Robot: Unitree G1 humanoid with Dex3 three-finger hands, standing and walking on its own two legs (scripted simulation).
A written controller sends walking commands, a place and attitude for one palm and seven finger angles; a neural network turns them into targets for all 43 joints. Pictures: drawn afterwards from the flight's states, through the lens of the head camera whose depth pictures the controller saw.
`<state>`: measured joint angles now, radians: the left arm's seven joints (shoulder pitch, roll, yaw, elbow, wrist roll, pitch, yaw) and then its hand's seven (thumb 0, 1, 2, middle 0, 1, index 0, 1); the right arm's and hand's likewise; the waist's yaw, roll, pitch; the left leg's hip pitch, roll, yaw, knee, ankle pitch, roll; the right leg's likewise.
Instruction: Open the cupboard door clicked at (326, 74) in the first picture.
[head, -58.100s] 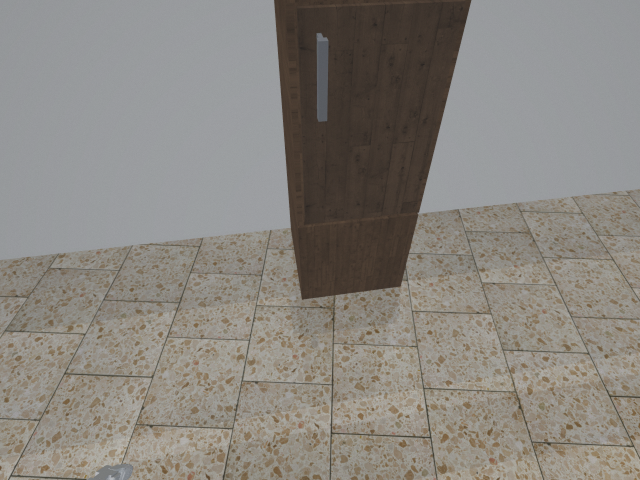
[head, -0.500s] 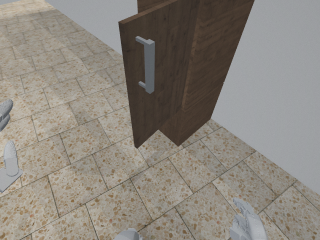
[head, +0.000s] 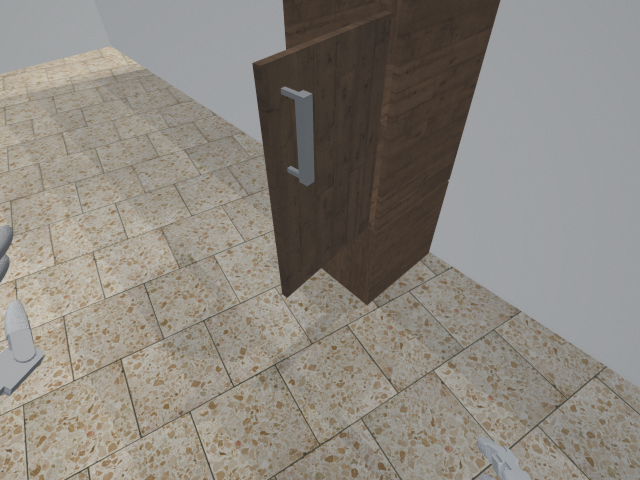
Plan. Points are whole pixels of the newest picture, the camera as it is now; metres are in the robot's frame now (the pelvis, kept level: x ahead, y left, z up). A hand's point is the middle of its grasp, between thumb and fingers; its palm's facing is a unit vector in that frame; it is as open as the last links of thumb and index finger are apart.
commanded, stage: stop stepping back and stand still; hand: left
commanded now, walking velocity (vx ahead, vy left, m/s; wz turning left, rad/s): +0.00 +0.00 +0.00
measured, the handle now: (297, 138) +0.64 +0.09 +0.11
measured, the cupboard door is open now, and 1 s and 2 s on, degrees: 96 96 96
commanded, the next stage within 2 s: let the arm hang, fingers relaxed in 0.66 s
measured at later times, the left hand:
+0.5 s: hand out of the picture +0.15 +0.30 +0.15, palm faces +0.43 -0.77 -0.47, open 7.4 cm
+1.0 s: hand out of the picture +0.08 +0.25 -0.13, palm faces -0.03 -0.94 -0.33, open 7.4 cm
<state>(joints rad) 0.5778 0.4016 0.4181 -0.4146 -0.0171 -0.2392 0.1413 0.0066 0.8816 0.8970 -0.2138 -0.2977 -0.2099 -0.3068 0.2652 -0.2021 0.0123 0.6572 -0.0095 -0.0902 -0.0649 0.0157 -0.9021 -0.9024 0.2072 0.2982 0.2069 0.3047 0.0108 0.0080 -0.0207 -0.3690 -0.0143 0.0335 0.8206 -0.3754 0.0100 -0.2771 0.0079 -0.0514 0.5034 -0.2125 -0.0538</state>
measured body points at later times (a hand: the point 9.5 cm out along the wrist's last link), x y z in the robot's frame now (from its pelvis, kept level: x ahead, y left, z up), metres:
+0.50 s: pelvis -0.04 +0.03 +0.00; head -0.04 +0.03 +0.45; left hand +0.12 +0.34 +0.17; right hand +0.12 -0.20 -0.08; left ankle -0.02 +0.14 -0.74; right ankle +0.04 -0.09 -0.74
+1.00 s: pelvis -0.04 +0.03 -0.01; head -0.02 +0.01 +0.44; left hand +0.08 +0.30 -0.11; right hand +0.08 -0.23 -0.14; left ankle -0.02 +0.14 -0.74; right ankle +0.04 -0.08 -0.74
